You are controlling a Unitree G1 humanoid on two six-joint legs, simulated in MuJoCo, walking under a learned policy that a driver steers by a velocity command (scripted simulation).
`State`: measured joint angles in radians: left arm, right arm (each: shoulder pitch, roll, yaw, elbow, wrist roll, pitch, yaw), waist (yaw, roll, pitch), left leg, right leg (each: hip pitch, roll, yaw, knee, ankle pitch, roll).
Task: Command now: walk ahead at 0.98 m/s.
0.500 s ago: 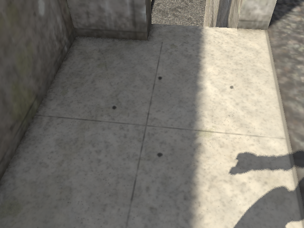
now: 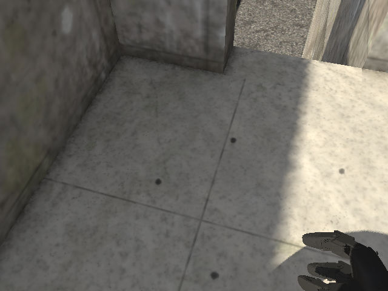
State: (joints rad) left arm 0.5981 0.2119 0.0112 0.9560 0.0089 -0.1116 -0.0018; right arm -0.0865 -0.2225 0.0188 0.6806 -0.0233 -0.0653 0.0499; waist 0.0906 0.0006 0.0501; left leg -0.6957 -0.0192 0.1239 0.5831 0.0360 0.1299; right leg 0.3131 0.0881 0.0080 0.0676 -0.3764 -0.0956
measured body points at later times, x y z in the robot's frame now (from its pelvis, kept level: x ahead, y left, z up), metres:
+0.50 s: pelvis +0.49 -0.03 -0.01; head +0.53 -0.03 +0.44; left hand +0.75 +0.17 -0.07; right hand +0.38 -0.28 -0.14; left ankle +0.21 +0.06 -0.69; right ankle +0.66 -0.11 -0.72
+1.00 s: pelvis +0.95 -0.06 +0.01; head +0.98 -0.07 +0.46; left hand +1.07 +0.22 -0.12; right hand +1.05 -0.36 -0.08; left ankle +1.07 +0.04 -0.71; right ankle +0.74 -0.10 -0.62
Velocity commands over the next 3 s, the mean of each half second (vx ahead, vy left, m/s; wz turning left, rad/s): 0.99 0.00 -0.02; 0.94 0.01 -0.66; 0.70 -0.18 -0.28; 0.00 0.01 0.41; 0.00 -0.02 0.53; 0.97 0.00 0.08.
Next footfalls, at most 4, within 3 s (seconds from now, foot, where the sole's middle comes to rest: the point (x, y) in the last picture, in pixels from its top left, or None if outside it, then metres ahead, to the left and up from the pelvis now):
0.04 left None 0.24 0.06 -0.75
0.50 right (254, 216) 0.70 -0.11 -0.75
0.92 left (222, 126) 1.11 0.03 -0.75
1.36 right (310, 89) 1.37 -0.37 -0.75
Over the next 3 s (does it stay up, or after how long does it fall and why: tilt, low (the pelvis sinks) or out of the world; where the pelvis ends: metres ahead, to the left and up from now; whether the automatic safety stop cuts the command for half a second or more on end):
stays up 1.40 -0.26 0.02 its command is cut before an obstacle after 1.9 s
